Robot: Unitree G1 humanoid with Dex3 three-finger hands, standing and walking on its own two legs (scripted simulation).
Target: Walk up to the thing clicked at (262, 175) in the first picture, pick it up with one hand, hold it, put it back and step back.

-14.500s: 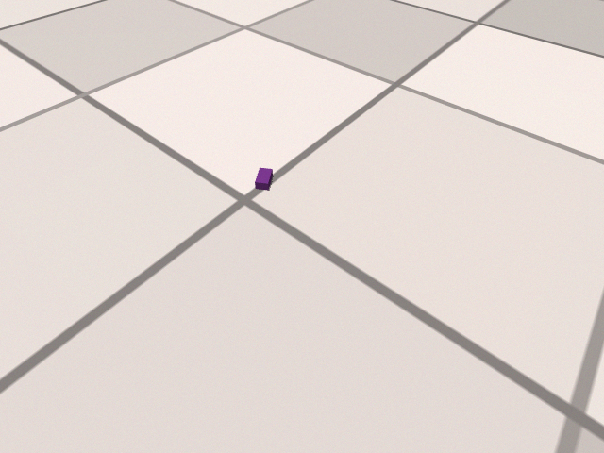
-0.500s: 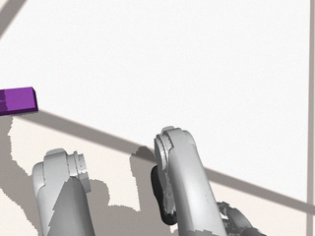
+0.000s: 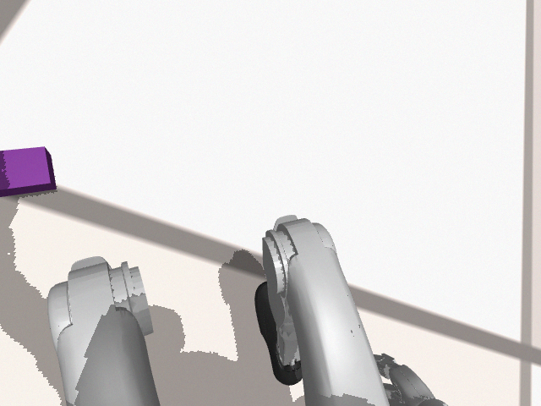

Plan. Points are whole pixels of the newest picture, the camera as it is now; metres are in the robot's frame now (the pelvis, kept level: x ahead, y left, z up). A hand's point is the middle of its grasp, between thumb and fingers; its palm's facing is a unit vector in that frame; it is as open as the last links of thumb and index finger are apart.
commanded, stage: approach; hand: left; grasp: from above
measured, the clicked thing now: (12, 172) +0.48 +0.31 -0.29
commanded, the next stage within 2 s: close in in 0.50 s
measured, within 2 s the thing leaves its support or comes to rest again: neither
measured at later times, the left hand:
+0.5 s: hand out of the picture +0.46 +0.31 -0.17, palm faces -0.48 -0.08 -0.87, open 13.9 cm
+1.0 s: hand out of the picture +0.47 +0.30 -0.20, palm faces -0.44 -0.08 -0.89, open 14.0 cm
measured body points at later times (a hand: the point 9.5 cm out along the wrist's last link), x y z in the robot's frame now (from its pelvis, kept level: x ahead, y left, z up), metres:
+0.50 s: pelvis +0.00 -0.01 +0.01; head +0.25 +0.07 +0.37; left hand +0.48 +0.31 -0.12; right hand +0.03 -0.27 -0.09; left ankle +0.07 +0.13 -0.28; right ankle +0.11 -0.15 -0.28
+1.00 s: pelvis +0.00 +0.00 -0.01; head +0.25 +0.11 +0.35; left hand +0.48 +0.31 -0.15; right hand +0.05 -0.27 -0.07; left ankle +0.07 +0.13 -0.28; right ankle +0.11 -0.15 -0.28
